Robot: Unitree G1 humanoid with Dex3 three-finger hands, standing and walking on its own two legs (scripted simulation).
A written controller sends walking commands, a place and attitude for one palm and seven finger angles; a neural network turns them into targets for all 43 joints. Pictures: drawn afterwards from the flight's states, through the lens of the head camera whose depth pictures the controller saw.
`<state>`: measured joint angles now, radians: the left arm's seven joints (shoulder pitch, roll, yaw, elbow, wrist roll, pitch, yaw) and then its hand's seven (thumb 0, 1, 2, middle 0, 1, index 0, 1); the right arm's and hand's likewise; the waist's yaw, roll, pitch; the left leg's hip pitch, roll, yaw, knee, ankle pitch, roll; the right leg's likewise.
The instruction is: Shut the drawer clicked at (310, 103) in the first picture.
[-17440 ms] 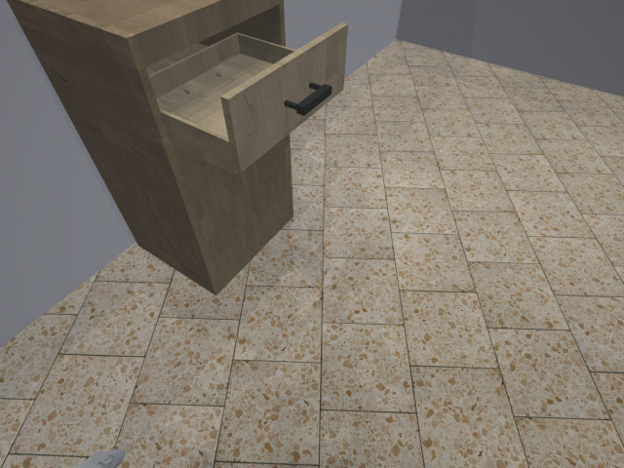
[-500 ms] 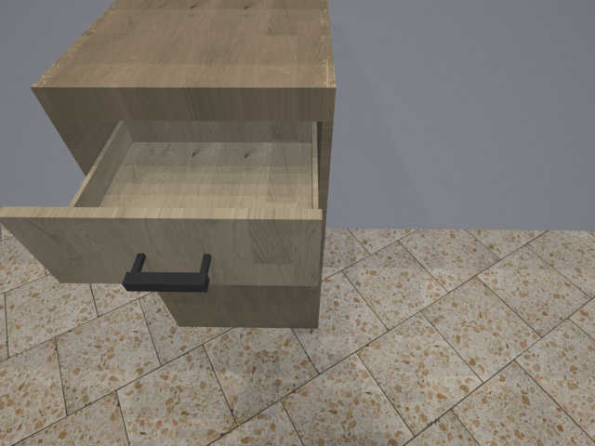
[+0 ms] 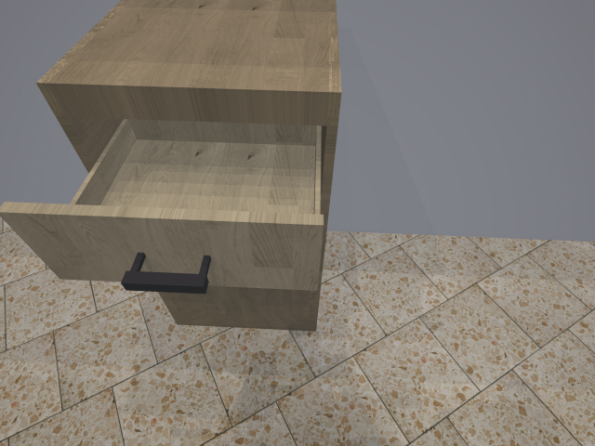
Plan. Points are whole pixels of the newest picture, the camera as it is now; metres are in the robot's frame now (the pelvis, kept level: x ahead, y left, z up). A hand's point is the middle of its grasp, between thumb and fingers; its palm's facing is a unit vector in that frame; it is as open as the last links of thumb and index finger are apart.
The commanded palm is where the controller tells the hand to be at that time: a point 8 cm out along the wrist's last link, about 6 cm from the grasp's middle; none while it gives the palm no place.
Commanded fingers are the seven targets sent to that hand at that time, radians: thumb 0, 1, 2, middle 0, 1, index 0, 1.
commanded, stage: look again from close up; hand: left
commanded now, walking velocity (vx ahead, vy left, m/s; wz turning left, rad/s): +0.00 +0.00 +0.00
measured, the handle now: (169, 271) +0.35 +0.23 +0.01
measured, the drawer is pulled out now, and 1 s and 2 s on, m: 0.23 0.23 0.23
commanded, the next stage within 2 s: raise the hand and make a fist in 0.20 s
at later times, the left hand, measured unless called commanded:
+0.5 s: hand (164, 408) +0.17 +0.19 -0.03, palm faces +0.22 -0.97 -0.11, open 7.0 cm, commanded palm +0.10 +0.22 -0.05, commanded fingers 0.00 0.90 0.90 -0.42 -0.54 -0.42 -0.54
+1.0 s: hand (172, 417) +0.15 +0.17 +0.00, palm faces -0.04 -1.00 -0.03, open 4.5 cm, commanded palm +0.12 +0.22 +0.01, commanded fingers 0.00 0.90 0.90 -0.92 -1.08 -0.92 -1.08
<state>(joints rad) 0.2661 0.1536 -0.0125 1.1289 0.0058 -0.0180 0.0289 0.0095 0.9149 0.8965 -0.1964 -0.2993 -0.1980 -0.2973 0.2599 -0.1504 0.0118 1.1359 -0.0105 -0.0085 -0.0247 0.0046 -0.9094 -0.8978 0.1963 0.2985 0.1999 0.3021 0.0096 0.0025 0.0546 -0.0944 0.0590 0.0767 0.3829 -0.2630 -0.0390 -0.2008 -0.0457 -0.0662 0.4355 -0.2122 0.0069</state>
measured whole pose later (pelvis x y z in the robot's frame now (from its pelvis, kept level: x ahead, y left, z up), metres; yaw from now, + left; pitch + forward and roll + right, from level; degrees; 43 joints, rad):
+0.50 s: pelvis -0.01 +0.01 -0.02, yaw +2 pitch +2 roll +1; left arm 0.43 0.16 0.01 0.15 -0.15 -0.18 0.06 0.04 0.95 0.90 -0.25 -0.36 -0.25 -0.36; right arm 0.31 -0.25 -0.02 0.82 0.02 -0.29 -0.06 0.02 -0.92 -0.90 0.20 0.30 0.20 0.30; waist -0.02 0.03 -0.03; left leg -0.30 0.03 0.04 0.61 -0.34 -0.02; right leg -0.37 -0.09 -0.09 0.62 -0.28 0.02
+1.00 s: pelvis -0.04 +0.01 -0.07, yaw +3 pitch +10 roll -2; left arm 0.47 0.19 0.04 -0.21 -0.21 -0.32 -0.26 0.02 0.90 0.90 -0.72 -0.87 -0.73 -0.87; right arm 0.20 -0.18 0.06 0.51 0.03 -0.21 -0.04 0.01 -0.90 -0.90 0.20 0.30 0.21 0.30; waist 0.04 0.03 -0.08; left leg -0.72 0.07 -0.03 1.08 -0.53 -0.03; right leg -0.74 -0.08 -0.12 1.02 -0.44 0.01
